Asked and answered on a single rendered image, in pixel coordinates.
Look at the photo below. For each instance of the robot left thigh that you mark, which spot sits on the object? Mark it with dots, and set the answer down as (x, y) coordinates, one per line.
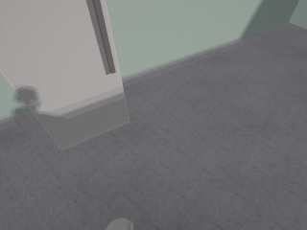
(121, 224)

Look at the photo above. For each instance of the handle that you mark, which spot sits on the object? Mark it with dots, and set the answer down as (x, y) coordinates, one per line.
(102, 26)

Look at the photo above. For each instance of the fridge door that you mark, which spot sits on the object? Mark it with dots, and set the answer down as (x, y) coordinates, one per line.
(53, 54)

